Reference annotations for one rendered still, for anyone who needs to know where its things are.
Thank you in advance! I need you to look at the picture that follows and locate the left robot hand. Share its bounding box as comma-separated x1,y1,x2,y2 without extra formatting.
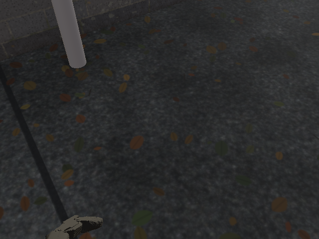
45,215,104,239

